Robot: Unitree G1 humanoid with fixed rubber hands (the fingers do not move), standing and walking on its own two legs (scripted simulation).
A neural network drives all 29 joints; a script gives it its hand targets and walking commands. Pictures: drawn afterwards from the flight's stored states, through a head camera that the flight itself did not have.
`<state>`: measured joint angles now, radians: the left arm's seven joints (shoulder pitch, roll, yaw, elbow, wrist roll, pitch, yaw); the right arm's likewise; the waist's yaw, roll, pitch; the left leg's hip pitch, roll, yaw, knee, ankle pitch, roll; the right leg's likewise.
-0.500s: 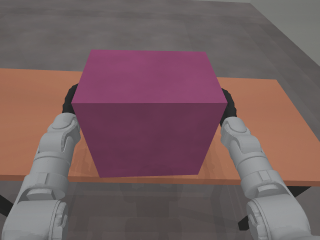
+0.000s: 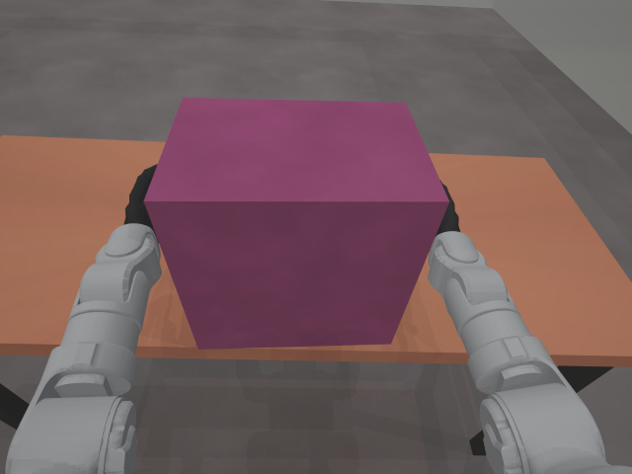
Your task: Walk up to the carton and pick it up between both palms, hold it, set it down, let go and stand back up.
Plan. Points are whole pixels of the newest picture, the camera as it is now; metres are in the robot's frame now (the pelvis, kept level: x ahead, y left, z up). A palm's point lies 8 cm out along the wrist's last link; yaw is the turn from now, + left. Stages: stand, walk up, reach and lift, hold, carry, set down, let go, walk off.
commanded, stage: reach and lift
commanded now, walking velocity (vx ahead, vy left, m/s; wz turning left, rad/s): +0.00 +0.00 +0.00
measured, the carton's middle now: (296, 232) +0.43 +0.02 +0.08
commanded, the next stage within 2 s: none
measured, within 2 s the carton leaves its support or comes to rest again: leaves its support in 0.50 s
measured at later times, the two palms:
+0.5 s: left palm (143, 227) +0.39 +0.21 +0.13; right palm (443, 230) +0.39 -0.17 +0.12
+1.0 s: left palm (135, 201) +0.39 +0.21 +0.17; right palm (461, 224) +0.37 -0.17 +0.16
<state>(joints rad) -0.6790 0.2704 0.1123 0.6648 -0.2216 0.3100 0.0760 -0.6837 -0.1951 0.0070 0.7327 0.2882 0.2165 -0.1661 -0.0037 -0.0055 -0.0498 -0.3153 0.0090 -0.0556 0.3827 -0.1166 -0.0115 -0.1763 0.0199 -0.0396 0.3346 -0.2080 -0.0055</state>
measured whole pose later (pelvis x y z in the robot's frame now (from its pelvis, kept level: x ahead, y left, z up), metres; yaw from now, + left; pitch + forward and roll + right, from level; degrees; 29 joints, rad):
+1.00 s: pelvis -0.02 +0.01 +0.00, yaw +0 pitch -1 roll -2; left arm -0.86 0.22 0.15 0.90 -0.02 0.26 0.03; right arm -0.70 -0.17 -0.11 0.82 0.09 0.19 -0.11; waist 0.00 -0.05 -0.11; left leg -0.27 0.01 -0.06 0.38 -0.10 -0.01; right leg -0.13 0.02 -0.04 0.33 -0.19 -0.01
